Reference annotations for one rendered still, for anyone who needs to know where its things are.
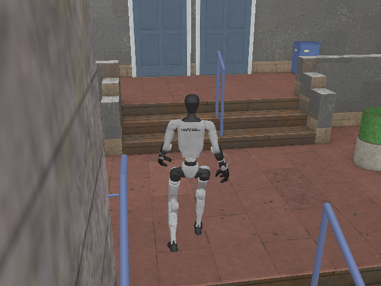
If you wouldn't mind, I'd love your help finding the robot left upper arm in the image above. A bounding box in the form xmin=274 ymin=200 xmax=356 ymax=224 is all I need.
xmin=162 ymin=119 xmax=179 ymax=151

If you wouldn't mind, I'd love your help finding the left robot forearm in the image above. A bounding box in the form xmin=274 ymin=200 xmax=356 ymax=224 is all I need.
xmin=158 ymin=142 xmax=168 ymax=160

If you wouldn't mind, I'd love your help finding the right robot hand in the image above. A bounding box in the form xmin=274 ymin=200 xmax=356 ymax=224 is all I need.
xmin=216 ymin=168 xmax=229 ymax=183

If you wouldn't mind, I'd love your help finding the left robot thigh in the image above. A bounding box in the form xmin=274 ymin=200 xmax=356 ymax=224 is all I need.
xmin=168 ymin=167 xmax=182 ymax=212

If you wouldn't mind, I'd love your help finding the left robot hand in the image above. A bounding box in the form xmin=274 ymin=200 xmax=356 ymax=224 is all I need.
xmin=158 ymin=157 xmax=171 ymax=167

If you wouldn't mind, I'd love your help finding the humanoid robot head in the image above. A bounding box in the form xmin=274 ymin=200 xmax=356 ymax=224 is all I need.
xmin=182 ymin=94 xmax=202 ymax=122

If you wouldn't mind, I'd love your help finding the robot right upper arm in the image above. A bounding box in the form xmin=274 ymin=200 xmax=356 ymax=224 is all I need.
xmin=204 ymin=120 xmax=220 ymax=154

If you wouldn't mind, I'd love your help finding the right robot forearm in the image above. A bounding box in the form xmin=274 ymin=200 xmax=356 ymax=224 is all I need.
xmin=214 ymin=145 xmax=227 ymax=171

